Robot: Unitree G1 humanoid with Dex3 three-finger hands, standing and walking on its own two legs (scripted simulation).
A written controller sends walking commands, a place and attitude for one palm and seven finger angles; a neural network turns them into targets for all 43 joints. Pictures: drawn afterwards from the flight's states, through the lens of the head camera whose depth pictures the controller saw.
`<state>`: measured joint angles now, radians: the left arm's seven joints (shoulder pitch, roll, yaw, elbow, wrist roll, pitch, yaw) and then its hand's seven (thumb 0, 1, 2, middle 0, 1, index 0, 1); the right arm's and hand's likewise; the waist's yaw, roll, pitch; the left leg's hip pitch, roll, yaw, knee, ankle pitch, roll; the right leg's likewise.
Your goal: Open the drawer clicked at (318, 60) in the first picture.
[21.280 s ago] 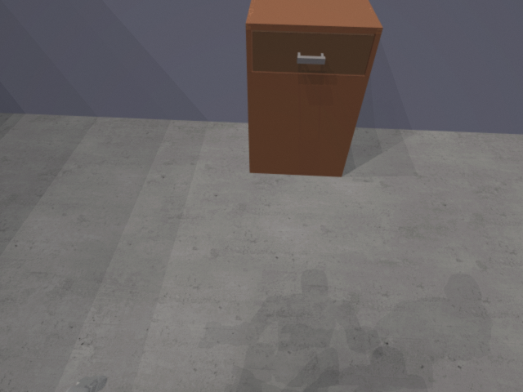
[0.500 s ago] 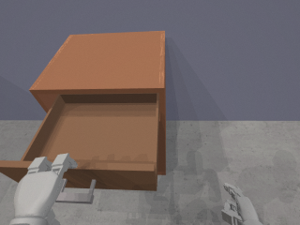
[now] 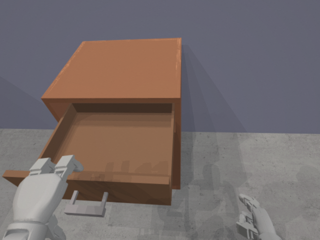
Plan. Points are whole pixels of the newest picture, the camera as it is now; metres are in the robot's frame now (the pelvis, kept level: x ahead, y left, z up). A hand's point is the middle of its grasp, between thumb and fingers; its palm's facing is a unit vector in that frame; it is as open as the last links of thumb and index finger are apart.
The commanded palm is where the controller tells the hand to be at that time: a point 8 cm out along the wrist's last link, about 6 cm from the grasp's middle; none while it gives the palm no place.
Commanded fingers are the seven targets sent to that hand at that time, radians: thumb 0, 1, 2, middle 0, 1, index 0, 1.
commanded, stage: lift the hand off the handle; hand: left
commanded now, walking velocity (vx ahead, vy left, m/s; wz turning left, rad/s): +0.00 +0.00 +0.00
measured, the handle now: (87, 202) +0.21 +0.26 -0.08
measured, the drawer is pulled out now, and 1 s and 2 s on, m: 0.30 0.30 0.30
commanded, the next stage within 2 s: draw the hand back to the body in 0.02 s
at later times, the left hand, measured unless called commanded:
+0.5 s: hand (49, 196) +0.17 +0.26 +0.09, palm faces +0.04 -0.10 -0.99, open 13.8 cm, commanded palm +0.14 +0.26 +0.14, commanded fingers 0.00 -0.50 0.30 -0.30 -1.20 -0.30 -1.20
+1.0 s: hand (53, 180) +0.18 +0.23 +0.15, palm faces +0.38 -0.84 -0.38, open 13.0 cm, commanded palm +0.13 +0.27 +0.17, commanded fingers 0.00 0.03 0.52 -0.26 -0.86 -0.26 -0.86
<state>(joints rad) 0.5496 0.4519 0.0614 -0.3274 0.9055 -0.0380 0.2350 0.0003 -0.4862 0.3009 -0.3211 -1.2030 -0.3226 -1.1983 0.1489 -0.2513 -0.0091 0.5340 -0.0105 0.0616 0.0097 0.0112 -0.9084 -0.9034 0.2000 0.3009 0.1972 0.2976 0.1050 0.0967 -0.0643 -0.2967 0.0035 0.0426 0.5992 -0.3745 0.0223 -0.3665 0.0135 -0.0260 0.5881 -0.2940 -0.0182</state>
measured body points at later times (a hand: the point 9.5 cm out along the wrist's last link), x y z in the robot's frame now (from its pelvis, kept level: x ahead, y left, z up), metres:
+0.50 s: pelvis +0.00 +0.01 +0.00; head +0.02 -0.02 +0.45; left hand +0.16 +0.27 +0.14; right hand +0.22 -0.19 -0.09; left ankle -0.04 +0.10 -0.73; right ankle +0.00 -0.11 -0.73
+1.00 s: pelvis +0.01 +0.00 +0.01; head +0.00 -0.02 +0.46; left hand +0.16 +0.27 +0.17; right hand +0.20 -0.19 -0.07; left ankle -0.04 +0.10 -0.73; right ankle +0.00 -0.11 -0.73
